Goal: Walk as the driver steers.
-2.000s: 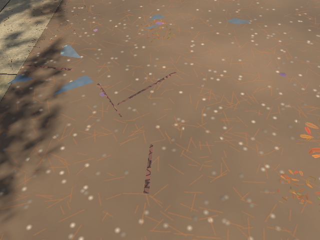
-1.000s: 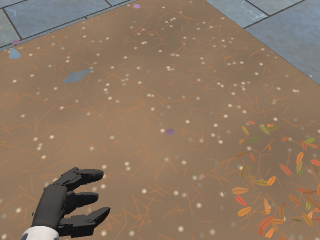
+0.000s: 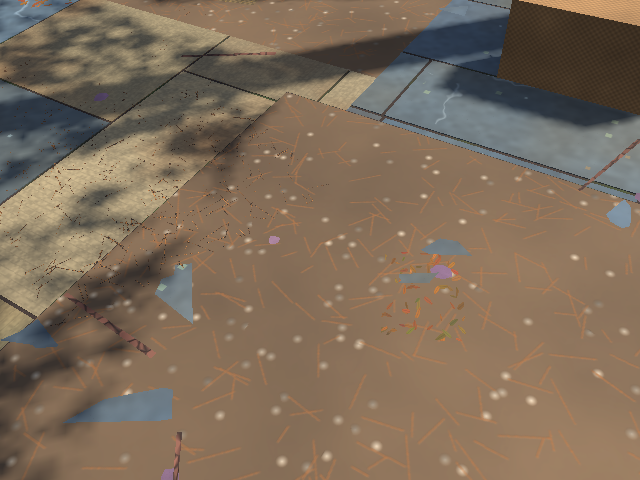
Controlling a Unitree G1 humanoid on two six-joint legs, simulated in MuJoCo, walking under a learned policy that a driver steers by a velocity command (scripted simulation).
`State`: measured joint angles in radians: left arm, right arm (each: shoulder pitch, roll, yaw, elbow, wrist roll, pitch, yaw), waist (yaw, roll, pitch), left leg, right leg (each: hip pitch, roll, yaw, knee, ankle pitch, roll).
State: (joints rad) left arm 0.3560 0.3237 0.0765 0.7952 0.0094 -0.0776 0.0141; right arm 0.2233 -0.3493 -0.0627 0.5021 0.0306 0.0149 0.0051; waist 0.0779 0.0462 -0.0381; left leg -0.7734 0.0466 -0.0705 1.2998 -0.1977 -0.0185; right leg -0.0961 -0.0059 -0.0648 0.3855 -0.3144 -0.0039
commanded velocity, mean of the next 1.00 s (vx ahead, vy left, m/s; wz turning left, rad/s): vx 0.87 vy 0.00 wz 0.55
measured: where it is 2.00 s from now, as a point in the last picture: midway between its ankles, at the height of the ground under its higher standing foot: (207, 297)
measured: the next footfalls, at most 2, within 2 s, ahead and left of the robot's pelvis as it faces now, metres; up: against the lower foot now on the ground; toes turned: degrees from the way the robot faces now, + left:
left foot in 0.32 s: +0.35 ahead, +0.23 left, +0.00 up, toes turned +20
right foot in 0.80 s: +0.90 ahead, +0.22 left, +0.00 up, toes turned +24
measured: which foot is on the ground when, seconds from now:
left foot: up 0.00-0.30, down 0.32-0.80, up 0.82-1.00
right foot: down 0.00-0.32, up 0.34-0.78, down 0.80-1.00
